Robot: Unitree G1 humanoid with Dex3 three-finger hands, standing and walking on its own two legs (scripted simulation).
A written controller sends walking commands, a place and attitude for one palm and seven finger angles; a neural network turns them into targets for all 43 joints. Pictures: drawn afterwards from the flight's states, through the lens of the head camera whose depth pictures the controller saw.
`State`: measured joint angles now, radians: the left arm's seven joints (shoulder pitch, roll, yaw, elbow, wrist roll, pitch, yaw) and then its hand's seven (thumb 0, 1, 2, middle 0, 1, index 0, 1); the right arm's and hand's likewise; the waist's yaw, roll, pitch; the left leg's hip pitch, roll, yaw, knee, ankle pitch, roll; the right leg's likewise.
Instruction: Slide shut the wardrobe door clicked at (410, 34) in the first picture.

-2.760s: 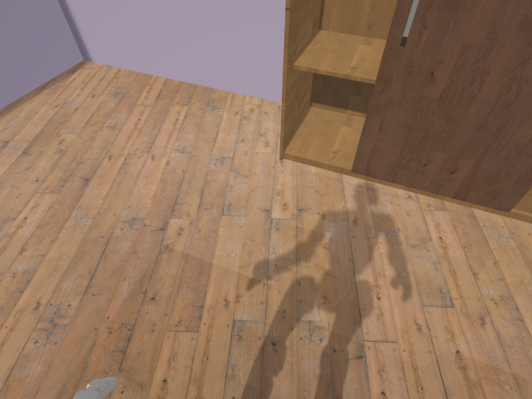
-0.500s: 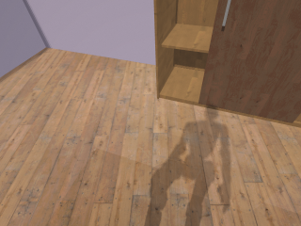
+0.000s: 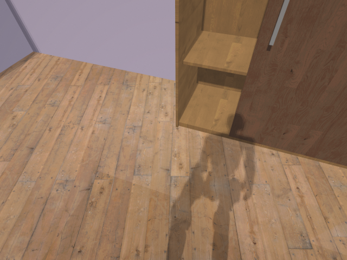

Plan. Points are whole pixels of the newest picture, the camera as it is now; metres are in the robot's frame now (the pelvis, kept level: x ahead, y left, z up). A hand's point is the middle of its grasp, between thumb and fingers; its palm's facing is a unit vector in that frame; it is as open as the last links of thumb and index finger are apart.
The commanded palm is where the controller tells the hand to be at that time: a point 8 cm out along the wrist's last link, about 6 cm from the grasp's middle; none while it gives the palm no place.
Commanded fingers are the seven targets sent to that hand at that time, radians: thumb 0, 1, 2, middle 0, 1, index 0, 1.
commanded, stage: walk to a spot facing it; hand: right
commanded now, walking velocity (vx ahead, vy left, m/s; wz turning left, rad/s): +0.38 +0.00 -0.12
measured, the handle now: (285, 2) +1.00 -0.35 +0.18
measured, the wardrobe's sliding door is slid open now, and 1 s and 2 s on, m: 0.39 0.39 0.39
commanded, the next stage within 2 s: turn to face it in 0.36 s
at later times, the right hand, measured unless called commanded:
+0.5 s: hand (273, 247) +0.21 -0.25 -0.17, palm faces +0.05 +0.99 -0.15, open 7.4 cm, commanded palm none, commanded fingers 0.00 -0.90 -0.90 0.20 0.30 0.20 0.30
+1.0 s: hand (256, 179) +0.40 -0.23 -0.15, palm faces +0.16 +0.96 -0.21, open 7.2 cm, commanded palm none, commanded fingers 0.00 -0.90 -0.90 0.20 0.30 0.20 0.30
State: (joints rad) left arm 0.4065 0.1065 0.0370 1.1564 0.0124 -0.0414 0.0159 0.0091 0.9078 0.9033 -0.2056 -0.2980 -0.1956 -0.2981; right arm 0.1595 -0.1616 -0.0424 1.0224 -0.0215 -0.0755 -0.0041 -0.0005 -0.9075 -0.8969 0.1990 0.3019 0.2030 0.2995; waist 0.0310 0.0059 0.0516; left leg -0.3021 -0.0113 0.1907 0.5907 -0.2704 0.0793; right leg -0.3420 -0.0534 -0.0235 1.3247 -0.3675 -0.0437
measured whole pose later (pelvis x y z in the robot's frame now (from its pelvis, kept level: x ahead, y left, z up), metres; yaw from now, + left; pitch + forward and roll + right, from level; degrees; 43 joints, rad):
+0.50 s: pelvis +0.24 -0.07 +0.01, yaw +2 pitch -2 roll +1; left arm 0.20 0.15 0.05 1.02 0.02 -0.10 0.03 -0.02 0.96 0.90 -0.21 -0.30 -0.20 -0.30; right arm 0.33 -0.17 -0.06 1.11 -0.02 -0.01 0.00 0.01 -0.91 -0.90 0.20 0.30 0.20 0.30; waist -0.02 0.03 0.06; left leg -0.48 0.09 0.06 1.23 -0.36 0.00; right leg -0.21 -0.06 -0.23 0.49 -0.26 -0.05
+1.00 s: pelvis +0.33 -0.04 +0.01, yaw -8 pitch -1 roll +0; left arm 0.26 0.15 0.06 1.06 0.02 0.04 0.00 0.01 0.91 0.90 -0.20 -0.30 -0.19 -0.30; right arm 0.16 -0.15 -0.04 0.99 -0.03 -0.01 -0.03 -0.01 -0.93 -0.90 0.20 0.30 0.21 0.30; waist 0.02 -0.02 0.04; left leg -0.26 0.10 0.24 0.50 -0.21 0.02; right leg -0.39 -0.06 -0.06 0.97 -0.46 0.04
